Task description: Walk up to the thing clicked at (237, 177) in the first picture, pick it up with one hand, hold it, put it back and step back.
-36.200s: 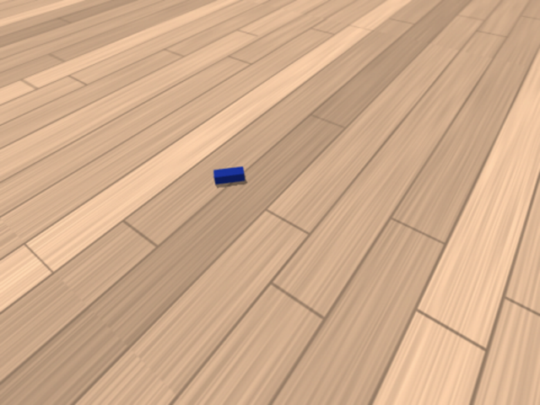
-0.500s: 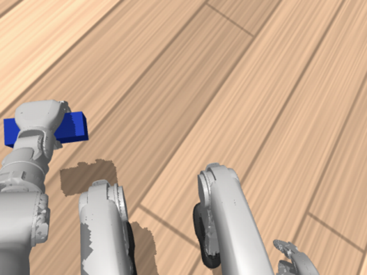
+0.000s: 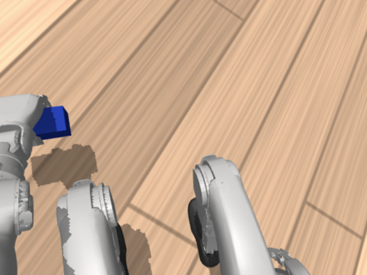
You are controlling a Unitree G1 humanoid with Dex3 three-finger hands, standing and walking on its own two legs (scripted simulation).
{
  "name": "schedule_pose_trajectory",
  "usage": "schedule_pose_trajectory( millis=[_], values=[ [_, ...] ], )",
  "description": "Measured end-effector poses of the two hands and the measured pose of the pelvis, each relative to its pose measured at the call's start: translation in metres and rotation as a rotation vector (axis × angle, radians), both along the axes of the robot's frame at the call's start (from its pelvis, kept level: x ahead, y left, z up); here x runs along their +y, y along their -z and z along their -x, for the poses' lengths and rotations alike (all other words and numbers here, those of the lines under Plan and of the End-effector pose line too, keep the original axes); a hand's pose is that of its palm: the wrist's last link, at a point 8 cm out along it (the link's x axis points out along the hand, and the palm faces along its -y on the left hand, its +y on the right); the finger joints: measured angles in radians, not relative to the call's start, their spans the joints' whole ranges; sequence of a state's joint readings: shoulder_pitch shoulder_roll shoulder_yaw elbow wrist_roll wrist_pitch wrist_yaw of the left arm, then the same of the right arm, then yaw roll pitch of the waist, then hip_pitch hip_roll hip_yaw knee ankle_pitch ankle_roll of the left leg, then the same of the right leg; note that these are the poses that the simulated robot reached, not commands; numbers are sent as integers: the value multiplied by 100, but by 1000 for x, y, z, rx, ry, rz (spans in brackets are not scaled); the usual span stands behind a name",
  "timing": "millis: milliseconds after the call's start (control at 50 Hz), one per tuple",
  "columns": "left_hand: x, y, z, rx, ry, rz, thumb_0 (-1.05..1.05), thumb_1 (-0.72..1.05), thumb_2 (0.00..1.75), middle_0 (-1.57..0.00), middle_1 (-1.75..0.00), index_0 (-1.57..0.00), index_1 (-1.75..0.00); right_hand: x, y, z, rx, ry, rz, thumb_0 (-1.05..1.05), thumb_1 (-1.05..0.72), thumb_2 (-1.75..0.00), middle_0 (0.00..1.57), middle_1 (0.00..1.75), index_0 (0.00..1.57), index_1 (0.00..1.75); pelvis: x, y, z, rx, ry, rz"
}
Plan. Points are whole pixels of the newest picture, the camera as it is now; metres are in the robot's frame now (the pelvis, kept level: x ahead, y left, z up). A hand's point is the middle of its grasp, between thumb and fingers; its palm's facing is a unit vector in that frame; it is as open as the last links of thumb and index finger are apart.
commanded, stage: crouch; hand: left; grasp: from above
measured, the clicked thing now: (28, 126) +0.47 +0.29 -0.18
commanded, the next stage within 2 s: lower in 0.10 s
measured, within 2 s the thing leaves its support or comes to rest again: rests again in 1.70 s
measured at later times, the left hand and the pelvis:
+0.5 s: hand (37, 132) +0.46 +0.28 -0.21, palm faces -0.48 -0.06 -0.87, open 9.1 cm; pelvis +0.00 +0.00 -0.02, yaw -2 degrees
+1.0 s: hand (46, 133) +0.47 +0.28 -0.25, palm faces -0.47 -0.08 -0.88, open 9.1 cm; pelvis +0.01 +0.00 -0.04, yaw -4 degrees
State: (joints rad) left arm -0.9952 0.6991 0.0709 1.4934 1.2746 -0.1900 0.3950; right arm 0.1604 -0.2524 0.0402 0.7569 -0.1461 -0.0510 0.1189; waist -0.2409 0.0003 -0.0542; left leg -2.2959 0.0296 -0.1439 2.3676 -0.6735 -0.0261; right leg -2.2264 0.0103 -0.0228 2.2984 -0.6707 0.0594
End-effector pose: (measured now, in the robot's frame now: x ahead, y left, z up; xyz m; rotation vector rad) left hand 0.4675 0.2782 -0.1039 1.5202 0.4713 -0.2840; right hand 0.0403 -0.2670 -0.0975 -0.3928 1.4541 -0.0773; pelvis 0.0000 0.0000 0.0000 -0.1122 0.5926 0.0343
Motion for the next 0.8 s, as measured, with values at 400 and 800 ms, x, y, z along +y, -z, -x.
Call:
schedule_pose_trajectory(
  millis=[400, 800],
  values=[
    [5, 32, -2, 29, -2, 11, -2, 11, 47, -74, -52, -78, -46, -3, 3, -5, 13, -45, 21, 0, -91, -90, 20, 30, 20, 30, 2, 13, -3, -6, 7, 19],
    [3, 74, -8, 23, -11, 16, -2, 11, 47, -75, -52, -79, -46, 4, 14, 4, 60, -99, 8, 0, -90, -89, 20, 30, 20, 30, 3, 33, -8, -27, 25, 39]
  ],
)
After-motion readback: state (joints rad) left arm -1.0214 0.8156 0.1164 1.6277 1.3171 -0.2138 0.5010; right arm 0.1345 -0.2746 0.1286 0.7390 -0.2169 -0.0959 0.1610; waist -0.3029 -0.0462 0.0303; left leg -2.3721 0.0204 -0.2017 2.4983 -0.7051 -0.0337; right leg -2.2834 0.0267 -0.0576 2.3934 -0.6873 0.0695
